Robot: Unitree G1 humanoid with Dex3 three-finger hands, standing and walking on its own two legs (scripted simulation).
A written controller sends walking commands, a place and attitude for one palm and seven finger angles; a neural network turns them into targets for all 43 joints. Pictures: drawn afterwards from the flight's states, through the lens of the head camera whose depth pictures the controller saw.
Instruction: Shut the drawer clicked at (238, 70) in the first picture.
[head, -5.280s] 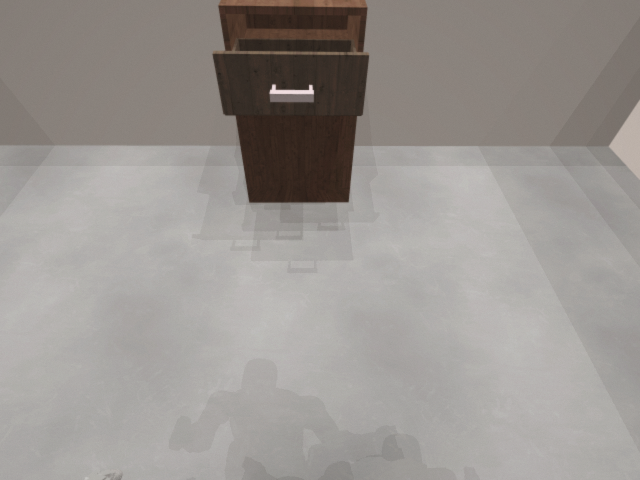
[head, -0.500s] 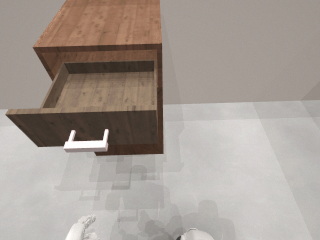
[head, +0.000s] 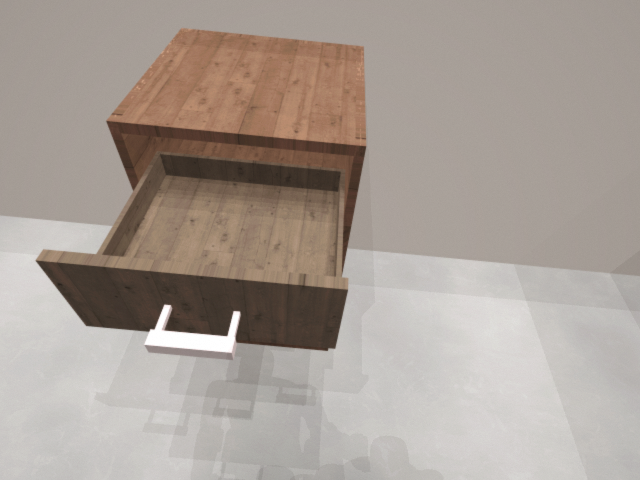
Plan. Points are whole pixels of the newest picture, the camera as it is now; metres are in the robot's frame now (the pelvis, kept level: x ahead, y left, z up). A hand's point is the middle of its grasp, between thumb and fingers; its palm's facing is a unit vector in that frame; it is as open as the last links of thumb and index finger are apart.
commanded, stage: come to a stop and stand still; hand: left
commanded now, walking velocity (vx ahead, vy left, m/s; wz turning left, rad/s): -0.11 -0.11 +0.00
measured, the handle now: (196, 330) +0.31 +0.22 -0.05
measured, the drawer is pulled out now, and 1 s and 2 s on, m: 0.30 0.30 0.29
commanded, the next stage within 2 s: look again from close up in 0.72 s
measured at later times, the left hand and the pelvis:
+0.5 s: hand out of the picture +0.01 +0.14 -0.17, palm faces +0.04 -0.98 -0.22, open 7.4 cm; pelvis -0.01 -0.04 +0.00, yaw -1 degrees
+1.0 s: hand out of the picture +0.00 +0.16 -0.19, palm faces +0.01 -0.98 -0.19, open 7.4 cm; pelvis +0.01 -0.01 -0.01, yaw +0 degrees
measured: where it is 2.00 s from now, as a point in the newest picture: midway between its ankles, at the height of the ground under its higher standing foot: outside the picture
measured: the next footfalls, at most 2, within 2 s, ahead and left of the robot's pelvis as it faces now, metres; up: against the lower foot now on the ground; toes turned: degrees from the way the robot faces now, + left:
none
